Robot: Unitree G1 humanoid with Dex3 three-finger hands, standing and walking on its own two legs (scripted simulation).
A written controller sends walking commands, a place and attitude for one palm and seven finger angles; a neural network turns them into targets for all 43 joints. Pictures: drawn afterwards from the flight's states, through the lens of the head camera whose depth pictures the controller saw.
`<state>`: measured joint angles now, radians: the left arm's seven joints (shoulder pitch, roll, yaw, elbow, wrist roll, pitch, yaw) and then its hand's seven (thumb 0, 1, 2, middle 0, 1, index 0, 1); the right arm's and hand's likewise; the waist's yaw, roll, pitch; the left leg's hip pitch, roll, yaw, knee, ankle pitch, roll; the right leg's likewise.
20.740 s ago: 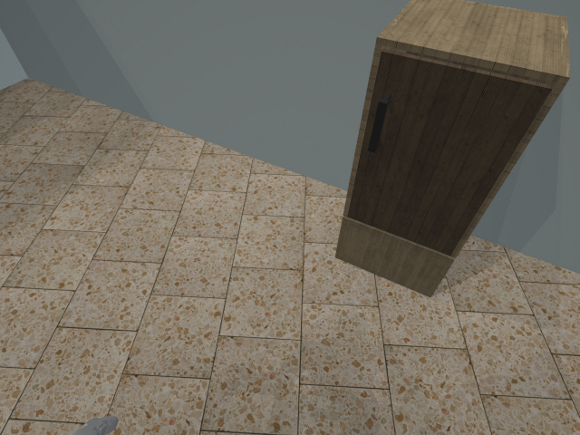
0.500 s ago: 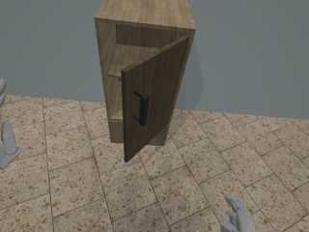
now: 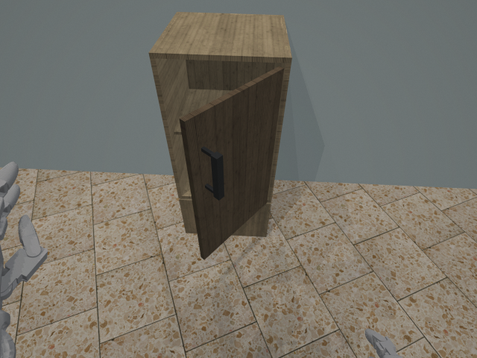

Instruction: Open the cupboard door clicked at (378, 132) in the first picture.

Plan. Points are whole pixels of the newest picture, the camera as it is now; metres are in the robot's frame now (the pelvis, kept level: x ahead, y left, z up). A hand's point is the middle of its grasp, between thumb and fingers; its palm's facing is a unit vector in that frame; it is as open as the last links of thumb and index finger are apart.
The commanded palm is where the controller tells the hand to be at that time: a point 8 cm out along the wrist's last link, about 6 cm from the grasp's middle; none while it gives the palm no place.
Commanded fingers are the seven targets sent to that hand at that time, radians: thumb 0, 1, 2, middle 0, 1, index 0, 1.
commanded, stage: stop stepping back and stand still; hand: left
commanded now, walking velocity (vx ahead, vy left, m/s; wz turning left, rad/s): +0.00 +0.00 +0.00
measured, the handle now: (212, 173) +0.57 +0.10 -0.05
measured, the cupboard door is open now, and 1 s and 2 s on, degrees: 51 51 51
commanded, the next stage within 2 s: let the arm hang, fingers relaxed in 0.06 s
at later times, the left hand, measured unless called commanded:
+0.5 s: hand out of the picture +0.00 +0.19 -0.17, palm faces -0.01 -0.99 -0.17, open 7.3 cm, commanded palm none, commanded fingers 0.00 0.90 0.90 -0.20 -0.30 -0.20 -0.30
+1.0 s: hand out of the picture -0.04 +0.22 -0.16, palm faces +0.07 -0.97 -0.23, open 7.4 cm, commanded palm none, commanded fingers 0.00 0.90 0.90 -0.20 -0.30 -0.20 -0.30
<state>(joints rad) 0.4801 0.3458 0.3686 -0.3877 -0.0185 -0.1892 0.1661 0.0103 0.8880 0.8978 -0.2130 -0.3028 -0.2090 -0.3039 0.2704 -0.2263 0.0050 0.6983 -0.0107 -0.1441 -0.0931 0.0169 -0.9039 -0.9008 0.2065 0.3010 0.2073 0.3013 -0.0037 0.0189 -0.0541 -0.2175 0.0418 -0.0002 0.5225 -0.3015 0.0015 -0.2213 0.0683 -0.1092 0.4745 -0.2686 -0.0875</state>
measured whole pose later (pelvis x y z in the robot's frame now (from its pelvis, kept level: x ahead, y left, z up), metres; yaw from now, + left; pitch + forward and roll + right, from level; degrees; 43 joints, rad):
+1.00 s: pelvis -0.04 +0.03 +0.01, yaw +1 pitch -1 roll +0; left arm 0.26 0.18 0.02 1.13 0.01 0.01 0.03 0.00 0.91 0.90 -0.20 -0.30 -0.20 -0.30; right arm 0.31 -0.12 0.01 1.12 -0.03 0.01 -0.03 0.01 -0.91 -0.90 0.20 0.30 0.20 0.30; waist 0.00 0.02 0.01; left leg -0.20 -0.02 0.00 0.43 -0.20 0.02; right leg -0.22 0.01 -0.11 0.42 -0.18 -0.05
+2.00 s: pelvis -0.01 +0.01 +0.01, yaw +1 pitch -2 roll +0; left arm 0.27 0.13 0.01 1.15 0.00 -0.01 0.04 0.00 0.91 0.90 -0.20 -0.30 -0.20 -0.30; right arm 0.29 -0.12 0.01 1.15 -0.02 0.00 -0.04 0.00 -0.91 -0.90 0.20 0.30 0.20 0.30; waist 0.00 0.01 0.04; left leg -0.13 0.00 0.00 0.39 -0.23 -0.01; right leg -0.15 0.03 -0.11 0.39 -0.22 -0.07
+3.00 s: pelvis +0.01 -0.02 -0.01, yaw -27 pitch +2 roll -1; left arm 0.23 0.22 0.08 0.93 0.01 0.06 0.00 0.00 0.90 0.90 -0.21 -0.30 -0.20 -0.30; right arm 0.10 -0.21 -0.05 0.86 -0.01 0.00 -0.04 0.01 -0.91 -0.90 0.20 0.30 0.20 0.30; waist 0.02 -0.03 0.06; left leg -0.30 0.03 -0.01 0.55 -0.31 -0.02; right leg -0.35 0.11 0.14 0.64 -0.36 -0.02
